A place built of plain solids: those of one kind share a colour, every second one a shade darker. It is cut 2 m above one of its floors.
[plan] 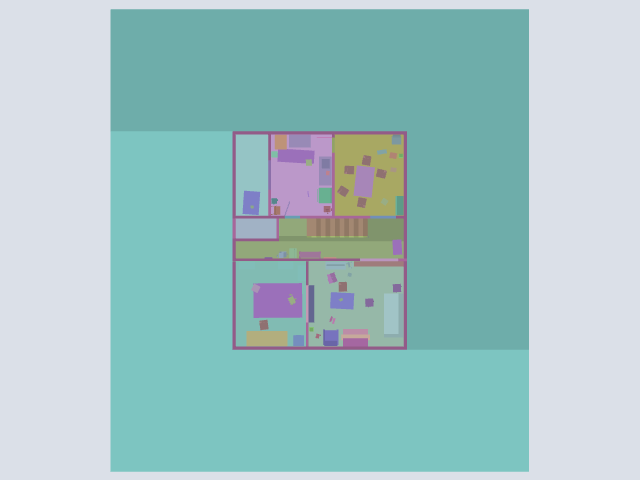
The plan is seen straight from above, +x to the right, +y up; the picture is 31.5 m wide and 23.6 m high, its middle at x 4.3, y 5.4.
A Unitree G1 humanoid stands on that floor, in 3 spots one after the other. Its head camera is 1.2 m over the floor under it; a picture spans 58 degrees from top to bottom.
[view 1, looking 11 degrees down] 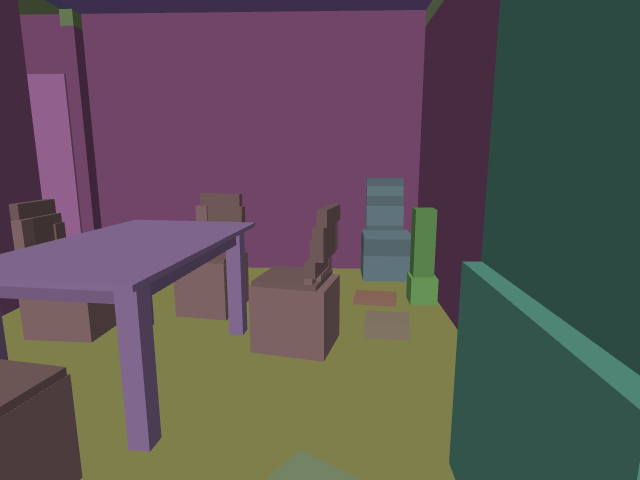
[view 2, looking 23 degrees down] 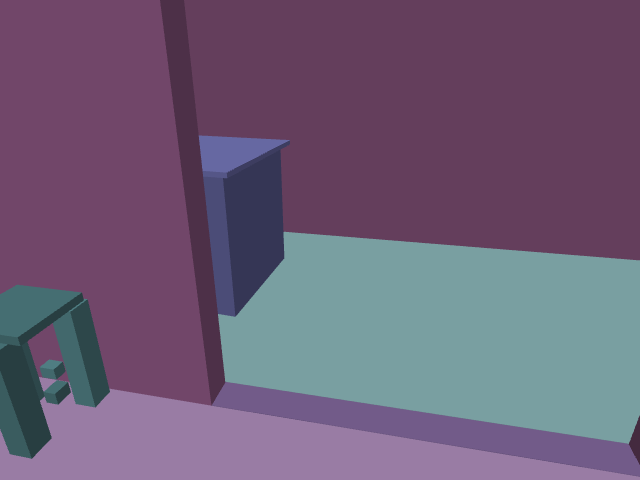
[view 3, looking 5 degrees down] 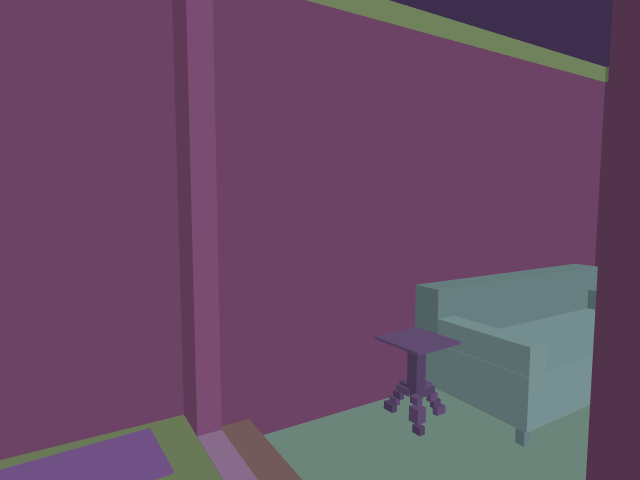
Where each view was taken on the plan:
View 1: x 7.55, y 6.03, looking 92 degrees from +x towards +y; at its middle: chair_bentwood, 2.44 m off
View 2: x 3.02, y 8.53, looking -168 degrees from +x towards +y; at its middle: floor_nook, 3.07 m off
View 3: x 6.00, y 5.05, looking -31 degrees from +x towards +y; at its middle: wall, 2.83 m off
